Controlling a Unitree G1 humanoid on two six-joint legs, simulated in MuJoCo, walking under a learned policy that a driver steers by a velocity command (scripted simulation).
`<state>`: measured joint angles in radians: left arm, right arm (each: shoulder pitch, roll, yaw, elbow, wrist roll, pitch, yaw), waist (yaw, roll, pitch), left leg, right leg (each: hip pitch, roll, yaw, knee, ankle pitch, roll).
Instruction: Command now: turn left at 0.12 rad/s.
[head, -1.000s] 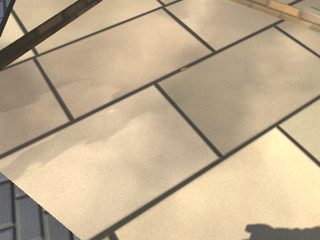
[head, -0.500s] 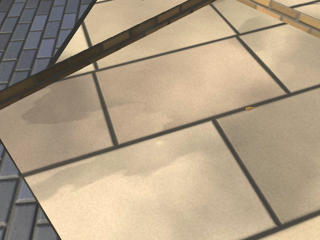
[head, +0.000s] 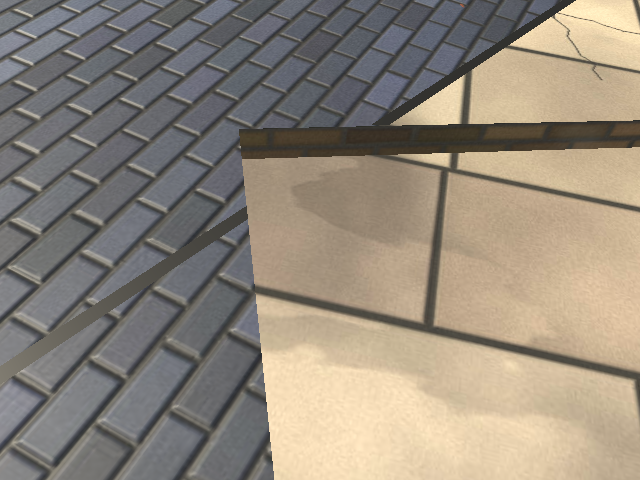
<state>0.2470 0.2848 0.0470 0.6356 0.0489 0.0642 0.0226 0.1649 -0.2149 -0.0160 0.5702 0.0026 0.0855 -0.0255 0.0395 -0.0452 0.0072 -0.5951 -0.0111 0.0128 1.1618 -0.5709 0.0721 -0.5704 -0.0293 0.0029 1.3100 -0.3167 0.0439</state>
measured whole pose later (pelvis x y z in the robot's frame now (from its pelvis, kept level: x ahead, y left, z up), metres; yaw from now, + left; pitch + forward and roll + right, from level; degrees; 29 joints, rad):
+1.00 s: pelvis +0.05 -0.05 -0.04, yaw -35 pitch +0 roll -1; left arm 0.44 0.24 0.06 0.85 0.03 -0.04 0.01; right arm 0.23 -0.21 -0.04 0.66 -0.05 0.07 0.00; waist -0.01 0.02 -0.09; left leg -1.01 -0.04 -0.07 1.91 -0.33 0.00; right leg -0.16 0.02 -0.03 0.42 -0.27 -0.05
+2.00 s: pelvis +0.92 -0.05 -0.04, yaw -19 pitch +1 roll -1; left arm 0.70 0.12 0.03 1.05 0.00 -0.08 -0.01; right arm -0.20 -0.11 0.09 0.57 -0.04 -0.08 0.03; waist 0.21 0.03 -0.01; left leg -0.74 0.09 -0.09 0.87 -0.01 -0.03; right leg 0.02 0.19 0.14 0.31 -0.32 -0.14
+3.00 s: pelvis +1.66 -0.54 -0.03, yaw -55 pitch +3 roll +1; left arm 0.45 0.27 0.04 0.88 0.02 -0.08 0.02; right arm 0.09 -0.18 0.05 0.61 -0.02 -0.01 0.02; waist 0.00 -0.01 -0.04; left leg -0.81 -0.04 0.15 1.16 -0.45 0.19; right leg 0.06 0.06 -0.05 0.58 -0.15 -0.10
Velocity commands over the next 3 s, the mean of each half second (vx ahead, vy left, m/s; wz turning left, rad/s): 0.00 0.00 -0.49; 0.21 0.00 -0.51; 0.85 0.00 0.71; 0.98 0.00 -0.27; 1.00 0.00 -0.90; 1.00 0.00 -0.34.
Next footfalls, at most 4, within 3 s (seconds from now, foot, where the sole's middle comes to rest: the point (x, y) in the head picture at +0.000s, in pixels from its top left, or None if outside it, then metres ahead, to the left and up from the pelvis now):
0.56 right None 0.01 -0.14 -0.81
1.34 left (271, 477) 0.48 0.08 -0.69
1.78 right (346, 358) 0.83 -0.08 -0.81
2.12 left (320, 221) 1.28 0.01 -0.81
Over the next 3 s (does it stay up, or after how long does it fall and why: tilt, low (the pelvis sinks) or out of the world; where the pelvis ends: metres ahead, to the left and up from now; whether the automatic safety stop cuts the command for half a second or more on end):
stays up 1.66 -0.54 -0.03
